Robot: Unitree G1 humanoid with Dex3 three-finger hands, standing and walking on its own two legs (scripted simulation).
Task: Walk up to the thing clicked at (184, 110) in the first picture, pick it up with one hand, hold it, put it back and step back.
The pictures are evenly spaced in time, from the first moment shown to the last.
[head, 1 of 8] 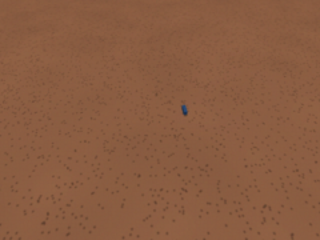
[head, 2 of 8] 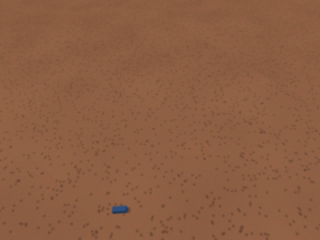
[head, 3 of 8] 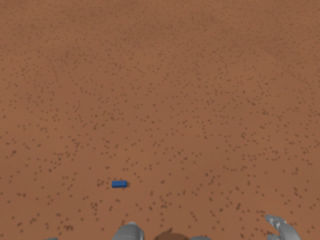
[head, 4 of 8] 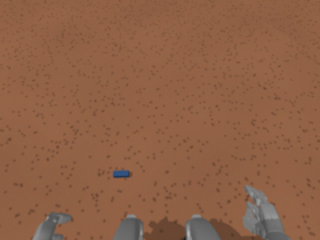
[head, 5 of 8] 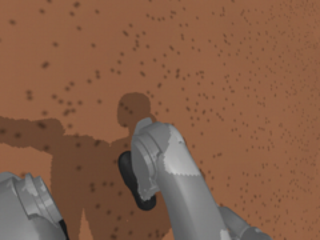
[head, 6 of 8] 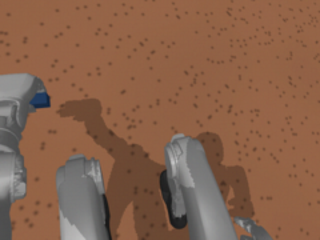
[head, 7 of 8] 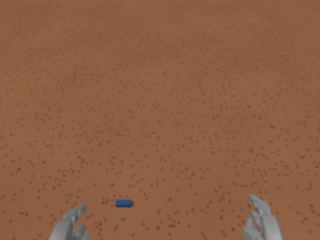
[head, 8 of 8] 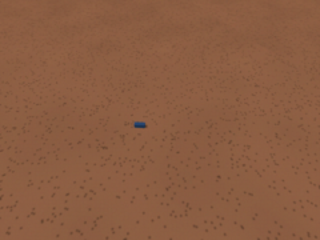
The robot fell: no
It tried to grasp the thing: yes
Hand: left
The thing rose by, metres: 0.69
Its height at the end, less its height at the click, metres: +0.00
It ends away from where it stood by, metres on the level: 0.01
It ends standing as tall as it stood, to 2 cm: yes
